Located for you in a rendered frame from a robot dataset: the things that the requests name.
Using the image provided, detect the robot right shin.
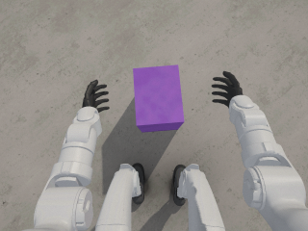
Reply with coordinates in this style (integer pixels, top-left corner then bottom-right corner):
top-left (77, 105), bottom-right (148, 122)
top-left (177, 164), bottom-right (205, 199)

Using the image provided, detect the carton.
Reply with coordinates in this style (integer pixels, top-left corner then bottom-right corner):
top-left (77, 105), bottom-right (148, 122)
top-left (133, 64), bottom-right (185, 133)

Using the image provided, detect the right robot foot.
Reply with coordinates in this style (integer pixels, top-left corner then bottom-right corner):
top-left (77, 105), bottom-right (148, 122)
top-left (173, 165), bottom-right (186, 206)

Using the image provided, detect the robot right upper arm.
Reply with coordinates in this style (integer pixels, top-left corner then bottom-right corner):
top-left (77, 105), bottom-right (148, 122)
top-left (243, 166), bottom-right (308, 231)

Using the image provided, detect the robot left upper arm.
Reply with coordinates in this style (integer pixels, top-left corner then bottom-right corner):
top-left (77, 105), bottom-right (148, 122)
top-left (21, 186), bottom-right (93, 231)

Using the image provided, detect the robot left hand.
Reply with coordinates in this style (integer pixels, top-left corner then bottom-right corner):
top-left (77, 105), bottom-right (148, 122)
top-left (82, 79), bottom-right (110, 113)

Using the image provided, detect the robot left forearm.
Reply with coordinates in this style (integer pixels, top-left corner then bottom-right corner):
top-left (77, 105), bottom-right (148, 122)
top-left (34, 106), bottom-right (102, 226)

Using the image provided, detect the robot right hand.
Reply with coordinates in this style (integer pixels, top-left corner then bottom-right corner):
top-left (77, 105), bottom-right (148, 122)
top-left (211, 71), bottom-right (243, 108)

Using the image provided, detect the robot right forearm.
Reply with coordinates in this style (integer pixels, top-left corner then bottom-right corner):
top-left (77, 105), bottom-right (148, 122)
top-left (228, 95), bottom-right (306, 204)

